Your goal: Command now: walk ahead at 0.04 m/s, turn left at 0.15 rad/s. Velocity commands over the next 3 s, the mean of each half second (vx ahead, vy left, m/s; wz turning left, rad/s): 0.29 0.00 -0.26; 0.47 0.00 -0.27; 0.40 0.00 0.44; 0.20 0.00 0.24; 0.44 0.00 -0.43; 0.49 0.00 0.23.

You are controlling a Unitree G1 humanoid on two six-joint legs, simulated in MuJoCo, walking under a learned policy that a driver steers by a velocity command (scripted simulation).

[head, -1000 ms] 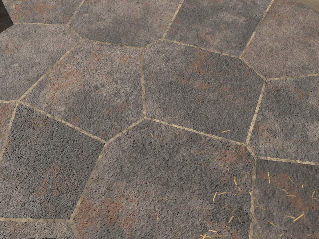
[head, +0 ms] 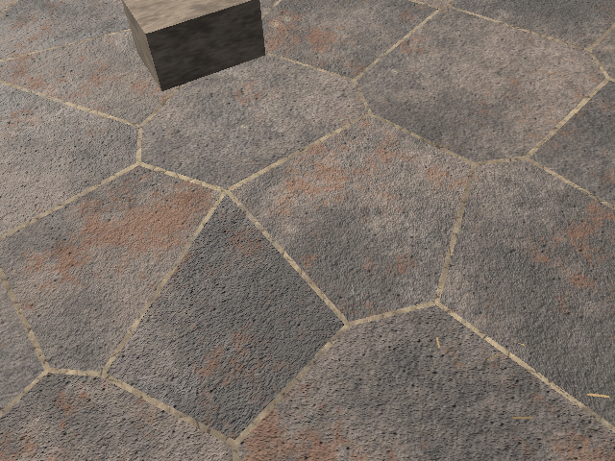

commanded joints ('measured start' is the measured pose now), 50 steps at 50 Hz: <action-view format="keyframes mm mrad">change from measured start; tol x32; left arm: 1 -12 159 35 -37 -16 -13 -22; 50 197 200 36 32 -13 -74 -25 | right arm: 1 -7 -31 4 -66 -9 -19 4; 50 -227 -43 31 -80 13 -178 92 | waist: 1 -6 -187 -128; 6 -87 245 -122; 25 -9 56 17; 28 46 -394 -270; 50 56 -70 35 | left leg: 1 138 -16 56 -252 31 25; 5 612 174 -156 -507 292 159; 7 442 367 -437 -695 -199 379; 23 407 302 127 -720 227 240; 26 334 227 253 -322 726 175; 27 135 173 278 -6 621 117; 28 -250 -23 192 379 -140 40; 30 -420 13 -36 498 -70 92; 43 -175 61 50 -234 608 63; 50 -255 8 61 -365 447 163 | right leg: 1 82 -203 184 -91 308 -209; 6 -419 52 2 312 -370 16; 10 -603 -26 180 650 -189 7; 26 15 87 -51 186 23 -100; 29 537 -296 935 -198 -408 -360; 36 50 -133 434 -233 123 -264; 50 333 -190 159 -179 488 -159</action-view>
